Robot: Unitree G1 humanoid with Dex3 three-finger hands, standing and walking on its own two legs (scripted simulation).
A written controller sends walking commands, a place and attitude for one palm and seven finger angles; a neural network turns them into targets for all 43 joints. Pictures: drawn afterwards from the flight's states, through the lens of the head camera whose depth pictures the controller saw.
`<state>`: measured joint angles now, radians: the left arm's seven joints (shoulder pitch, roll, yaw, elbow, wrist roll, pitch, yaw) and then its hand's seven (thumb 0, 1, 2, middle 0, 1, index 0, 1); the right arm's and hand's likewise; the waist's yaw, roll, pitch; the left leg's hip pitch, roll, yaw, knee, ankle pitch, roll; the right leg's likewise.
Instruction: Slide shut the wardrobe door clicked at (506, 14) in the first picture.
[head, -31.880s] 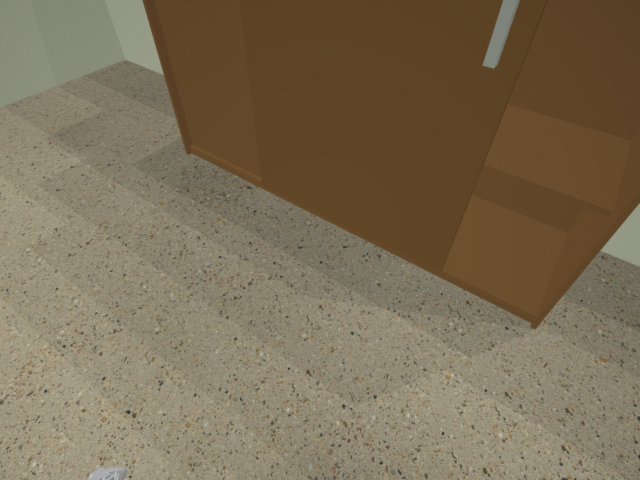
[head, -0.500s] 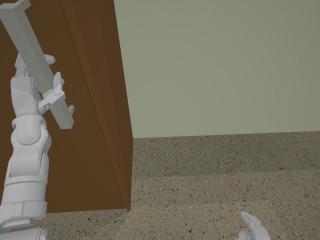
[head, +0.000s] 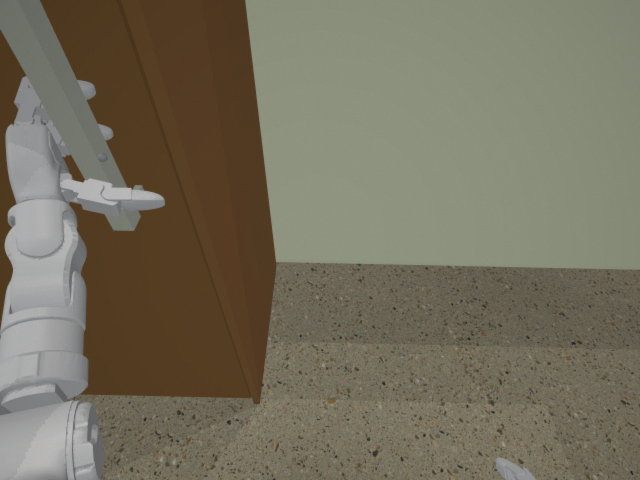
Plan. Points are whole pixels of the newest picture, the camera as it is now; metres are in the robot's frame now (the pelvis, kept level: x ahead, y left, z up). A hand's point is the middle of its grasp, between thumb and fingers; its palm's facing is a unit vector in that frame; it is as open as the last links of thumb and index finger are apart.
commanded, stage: loosen the grip on the handle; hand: left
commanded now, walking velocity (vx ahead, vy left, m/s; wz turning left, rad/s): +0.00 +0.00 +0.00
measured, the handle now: (89, 118) +0.43 +0.29 +0.24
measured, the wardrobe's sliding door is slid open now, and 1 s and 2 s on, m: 0.00 0.00 0.00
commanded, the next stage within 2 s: slip the hand off the handle in 0.14 s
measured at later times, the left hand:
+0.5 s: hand (60, 169) +0.37 +0.30 +0.22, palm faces +0.41 -0.90 -0.13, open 14.7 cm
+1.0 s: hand (23, 175) +0.36 +0.34 +0.22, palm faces +0.35 -0.93 -0.14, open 14.7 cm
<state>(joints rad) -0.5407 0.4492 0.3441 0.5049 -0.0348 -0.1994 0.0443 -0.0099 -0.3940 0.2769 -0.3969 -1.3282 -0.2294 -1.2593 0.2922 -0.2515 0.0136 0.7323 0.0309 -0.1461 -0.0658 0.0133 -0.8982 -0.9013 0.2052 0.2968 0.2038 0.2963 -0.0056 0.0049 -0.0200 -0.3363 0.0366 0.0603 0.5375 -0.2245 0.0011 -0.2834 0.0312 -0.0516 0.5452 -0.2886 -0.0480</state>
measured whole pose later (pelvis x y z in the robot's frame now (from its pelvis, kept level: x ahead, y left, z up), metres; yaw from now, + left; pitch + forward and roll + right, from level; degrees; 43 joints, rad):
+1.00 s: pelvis +0.00 +0.03 +0.00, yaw +0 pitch +4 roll -1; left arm -0.41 0.52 0.48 0.40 -0.17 -0.17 -0.15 -0.01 -0.55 0.20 -0.26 -1.15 -0.26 -1.15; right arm 0.32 -0.26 0.02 0.69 0.04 -0.10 -0.11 0.01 -0.90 -0.90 0.20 0.30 0.20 0.30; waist 0.00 0.02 -0.05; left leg -0.41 0.02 0.07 0.61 -0.26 0.04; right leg -0.34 0.01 -0.04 0.57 -0.30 -0.01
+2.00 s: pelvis +0.01 +0.02 +0.00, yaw +2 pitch -3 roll -1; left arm -0.03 0.53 0.51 0.05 -0.41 0.27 -0.48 -0.01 -0.55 0.20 -0.25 -1.15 -0.26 -1.15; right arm 0.21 -0.30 0.06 0.60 0.10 -0.18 -0.11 0.02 -0.90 -0.90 0.20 0.30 0.20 0.30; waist 0.06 0.07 -0.08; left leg -0.27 0.02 0.03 0.58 -0.27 0.02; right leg -0.17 0.02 -0.07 0.53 -0.31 -0.02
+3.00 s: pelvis +0.03 +0.03 +0.01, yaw +0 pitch -4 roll -1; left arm 0.46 0.34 0.31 -0.40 -0.07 -0.06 0.10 0.01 0.80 0.85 -0.21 -0.36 -0.22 -0.35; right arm 0.20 -0.22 0.02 0.63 -0.01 -0.12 -0.07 0.02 -0.90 -0.90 0.20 0.30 0.20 0.30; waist 0.09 0.04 0.00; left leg -0.12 0.00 0.07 0.42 -0.23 0.03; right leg -0.04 0.01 -0.04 0.37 -0.26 -0.01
